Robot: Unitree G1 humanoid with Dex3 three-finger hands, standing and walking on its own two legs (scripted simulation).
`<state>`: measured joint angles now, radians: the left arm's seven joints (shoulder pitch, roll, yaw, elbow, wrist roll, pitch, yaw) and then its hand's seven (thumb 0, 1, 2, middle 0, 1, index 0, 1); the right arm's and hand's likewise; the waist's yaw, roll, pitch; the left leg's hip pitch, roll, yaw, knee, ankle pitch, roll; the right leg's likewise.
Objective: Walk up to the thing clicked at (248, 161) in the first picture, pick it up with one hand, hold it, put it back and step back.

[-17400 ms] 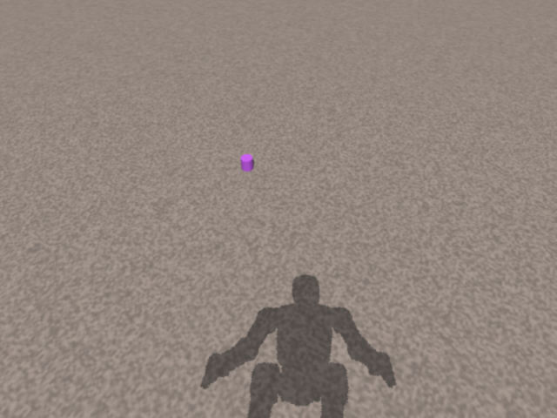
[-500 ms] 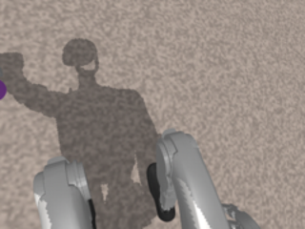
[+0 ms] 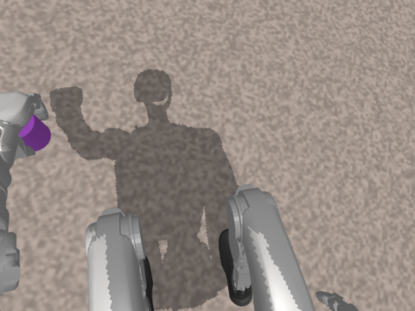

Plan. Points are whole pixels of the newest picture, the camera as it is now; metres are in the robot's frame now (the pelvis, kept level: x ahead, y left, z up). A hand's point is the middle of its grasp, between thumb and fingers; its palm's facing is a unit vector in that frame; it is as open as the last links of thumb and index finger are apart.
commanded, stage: lift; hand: left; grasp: from above
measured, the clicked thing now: (24, 130) +0.49 +0.31 -0.14
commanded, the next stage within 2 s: hold in 1.32 s
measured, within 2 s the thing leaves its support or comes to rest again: neither
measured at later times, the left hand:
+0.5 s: hand out of the picture +0.40 +0.28 +0.08, palm faces -0.43 -0.10 -0.90, open 9.1 cm
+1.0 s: hand out of the picture +0.35 +0.25 +0.23, palm faces -0.44 -0.11 -0.89, open 9.1 cm
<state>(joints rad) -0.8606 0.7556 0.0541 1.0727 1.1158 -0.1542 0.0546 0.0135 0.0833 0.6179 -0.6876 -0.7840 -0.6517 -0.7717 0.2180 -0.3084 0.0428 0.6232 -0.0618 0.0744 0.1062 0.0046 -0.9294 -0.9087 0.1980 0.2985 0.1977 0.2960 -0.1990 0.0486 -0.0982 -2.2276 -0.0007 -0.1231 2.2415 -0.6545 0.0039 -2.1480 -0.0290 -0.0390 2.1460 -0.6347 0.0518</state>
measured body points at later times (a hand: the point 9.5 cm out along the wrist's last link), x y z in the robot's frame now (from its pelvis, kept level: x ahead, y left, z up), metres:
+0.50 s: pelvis +0.01 -0.01 +0.15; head +0.17 +0.02 +0.57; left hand +0.41 +0.28 +0.13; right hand +0.15 -0.26 +0.03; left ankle +0.08 +0.12 -0.35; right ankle +0.11 -0.14 -0.35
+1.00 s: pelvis +0.04 -0.01 +0.30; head +0.11 +0.00 +0.75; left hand +0.37 +0.25 +0.28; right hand +0.16 -0.27 +0.18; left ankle +0.08 +0.12 -0.35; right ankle +0.11 -0.14 -0.35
